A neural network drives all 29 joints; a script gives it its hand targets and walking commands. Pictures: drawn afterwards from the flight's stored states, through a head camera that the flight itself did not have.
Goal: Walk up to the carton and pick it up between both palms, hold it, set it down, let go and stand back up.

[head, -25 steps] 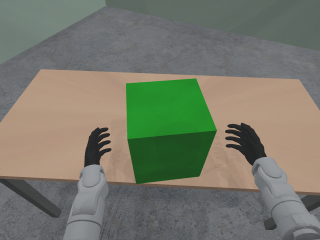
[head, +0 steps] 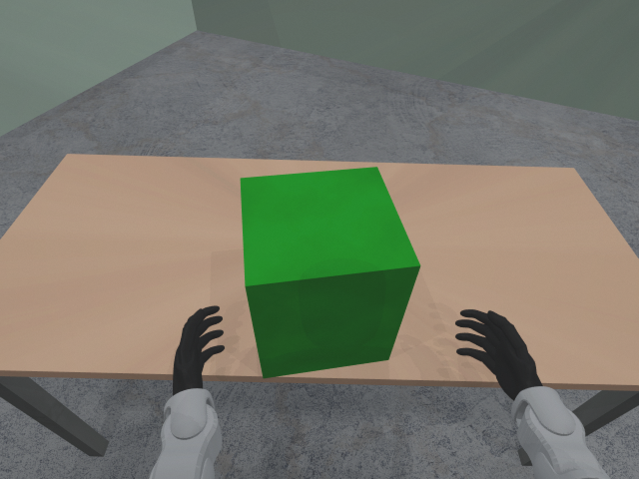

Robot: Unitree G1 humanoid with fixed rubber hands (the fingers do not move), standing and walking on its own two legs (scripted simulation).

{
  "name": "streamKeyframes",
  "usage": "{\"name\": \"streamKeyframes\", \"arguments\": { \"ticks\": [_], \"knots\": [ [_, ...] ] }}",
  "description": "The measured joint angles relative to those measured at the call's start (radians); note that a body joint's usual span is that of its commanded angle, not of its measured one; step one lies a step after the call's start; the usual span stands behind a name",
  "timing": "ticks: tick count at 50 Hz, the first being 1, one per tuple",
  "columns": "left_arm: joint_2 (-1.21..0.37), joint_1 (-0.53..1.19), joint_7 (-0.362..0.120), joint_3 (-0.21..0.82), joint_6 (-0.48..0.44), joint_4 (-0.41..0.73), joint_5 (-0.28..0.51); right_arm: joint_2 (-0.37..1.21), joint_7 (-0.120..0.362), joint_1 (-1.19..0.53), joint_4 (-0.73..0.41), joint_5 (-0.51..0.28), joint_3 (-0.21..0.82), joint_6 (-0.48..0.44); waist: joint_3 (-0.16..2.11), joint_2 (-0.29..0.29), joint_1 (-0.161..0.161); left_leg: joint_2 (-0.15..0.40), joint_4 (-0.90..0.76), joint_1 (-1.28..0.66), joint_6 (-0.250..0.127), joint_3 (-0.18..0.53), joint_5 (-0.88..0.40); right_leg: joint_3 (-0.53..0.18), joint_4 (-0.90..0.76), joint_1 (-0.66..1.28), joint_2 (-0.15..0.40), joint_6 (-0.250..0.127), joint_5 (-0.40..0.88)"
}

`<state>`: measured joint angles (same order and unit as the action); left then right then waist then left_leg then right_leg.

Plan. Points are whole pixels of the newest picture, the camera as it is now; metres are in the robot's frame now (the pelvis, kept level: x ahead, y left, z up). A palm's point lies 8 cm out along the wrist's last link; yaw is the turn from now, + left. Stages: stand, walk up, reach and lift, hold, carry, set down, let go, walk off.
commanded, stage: set down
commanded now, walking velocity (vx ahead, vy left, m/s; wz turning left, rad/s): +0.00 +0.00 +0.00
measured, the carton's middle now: (319, 274) +0.44 +0.05 -0.01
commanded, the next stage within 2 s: let go in 1.62 s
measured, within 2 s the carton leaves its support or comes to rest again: neither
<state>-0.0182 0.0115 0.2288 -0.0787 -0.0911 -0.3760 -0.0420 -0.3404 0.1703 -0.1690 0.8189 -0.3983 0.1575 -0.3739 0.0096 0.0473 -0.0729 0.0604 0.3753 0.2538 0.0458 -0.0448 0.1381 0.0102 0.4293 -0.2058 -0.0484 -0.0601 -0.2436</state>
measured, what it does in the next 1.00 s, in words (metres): stands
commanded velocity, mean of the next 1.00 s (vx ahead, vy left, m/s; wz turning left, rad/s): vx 0.00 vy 0.00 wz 0.00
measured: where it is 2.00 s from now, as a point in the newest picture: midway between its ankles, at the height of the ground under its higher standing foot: outside the picture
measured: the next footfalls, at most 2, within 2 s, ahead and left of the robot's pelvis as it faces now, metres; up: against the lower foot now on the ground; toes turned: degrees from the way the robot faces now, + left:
none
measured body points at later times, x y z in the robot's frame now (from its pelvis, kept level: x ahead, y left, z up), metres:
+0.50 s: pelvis +0.01 +0.00 -0.01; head +0.00 +0.01 +0.44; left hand +0.22 +0.20 -0.05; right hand +0.24 -0.22 -0.05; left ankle +0.03 +0.15 -0.74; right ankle -0.01 -0.08 -0.74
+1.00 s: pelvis +0.03 +0.01 +0.00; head +0.02 +0.02 +0.45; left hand +0.20 +0.24 -0.06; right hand +0.22 -0.20 -0.06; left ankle +0.03 +0.15 -0.74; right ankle -0.01 -0.08 -0.74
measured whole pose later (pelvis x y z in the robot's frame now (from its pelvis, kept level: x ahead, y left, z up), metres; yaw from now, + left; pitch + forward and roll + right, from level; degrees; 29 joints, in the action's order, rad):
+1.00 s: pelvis +0.03 +0.01 +0.00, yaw +0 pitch -3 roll +1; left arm 0.13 -0.24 0.08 -0.05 -0.12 -0.51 0.00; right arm -0.24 0.08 0.15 0.79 -0.19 0.11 -0.39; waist 0.00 0.05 -0.04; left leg 0.04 0.35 0.11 0.04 -0.04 0.19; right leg 0.00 0.38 -0.06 -0.03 -0.05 -0.28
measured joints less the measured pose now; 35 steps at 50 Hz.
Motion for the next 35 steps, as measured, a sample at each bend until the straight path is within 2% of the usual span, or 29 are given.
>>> {"name": "streamKeyframes", "arguments": {
  "ticks": [7,19,23,35],
  "knots": [
    [0.014,-0.037,0.007,0.024,-0.074,-0.045,0.020,0.005,0.010,0.056,0.028,-0.009,0.010,-0.063,0.005,-0.001,0.005,-0.003,0.032,0.006,0.001,0.002,0.019,-0.002,0.040,-0.010,0.003,-0.001,-0.024],
    [0.028,-0.090,-0.024,0.019,-0.174,-0.146,0.029,0.010,0.001,0.142,0.078,-0.020,0.058,-0.157,0.002,0.006,0.006,-0.012,0.070,-0.010,0.004,0.006,0.051,-0.004,0.093,0.002,0.010,-0.001,-0.064],
    [0.052,-0.124,-0.039,0.032,-0.164,-0.164,0.040,0.029,-0.006,0.157,0.107,0.004,0.037,-0.145,-0.002,0.008,0.023,-0.016,0.069,-0.025,0.003,0.008,0.055,-0.004,0.095,0.016,0.013,0.000,-0.071],
    [0.110,-0.165,-0.082,0.026,-0.117,-0.160,0.068,0.060,-0.039,0.238,0.027,0.091,0.010,-0.094,-0.016,0.005,0.030,-0.019,0.033,-0.072,0.001,-0.001,0.055,-0.017,0.059,0.058,0.013,0.004,-0.067]
  ]
}}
